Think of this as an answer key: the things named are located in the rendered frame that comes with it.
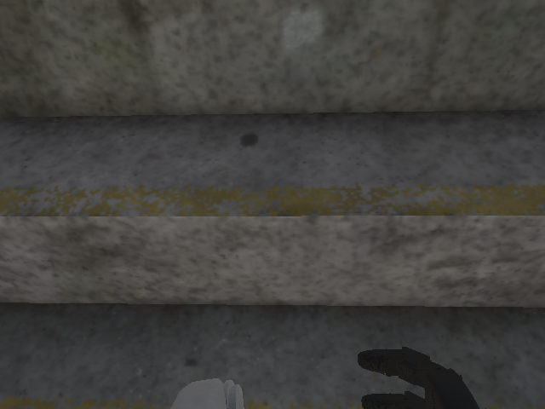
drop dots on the robot left thigh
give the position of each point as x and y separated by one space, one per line
210 394

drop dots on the robot right hand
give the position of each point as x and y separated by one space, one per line
444 389

